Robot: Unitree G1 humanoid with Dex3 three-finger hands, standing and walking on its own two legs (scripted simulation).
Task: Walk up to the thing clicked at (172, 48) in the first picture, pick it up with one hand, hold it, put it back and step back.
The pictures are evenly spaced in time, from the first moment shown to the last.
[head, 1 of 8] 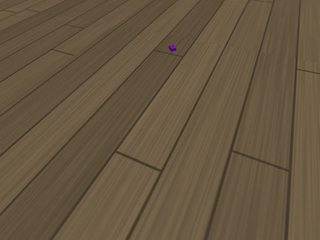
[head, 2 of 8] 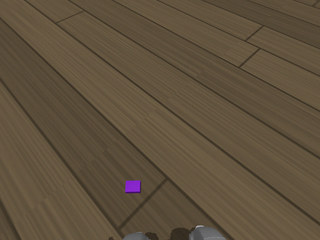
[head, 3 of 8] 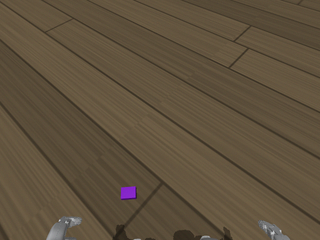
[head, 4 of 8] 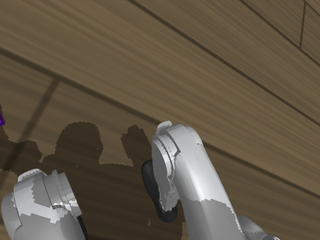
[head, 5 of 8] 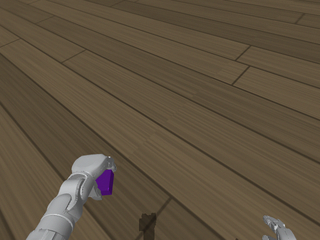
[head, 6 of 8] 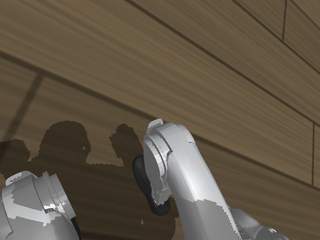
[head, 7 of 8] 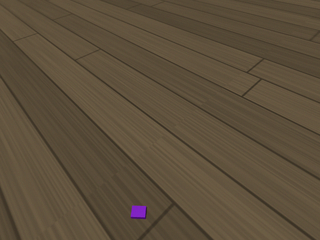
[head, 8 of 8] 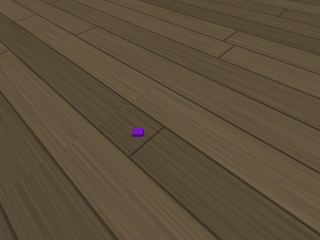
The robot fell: no
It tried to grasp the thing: yes
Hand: left
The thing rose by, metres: 0.69
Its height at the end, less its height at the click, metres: +0.00
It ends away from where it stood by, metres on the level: 0.01
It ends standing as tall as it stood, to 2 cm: yes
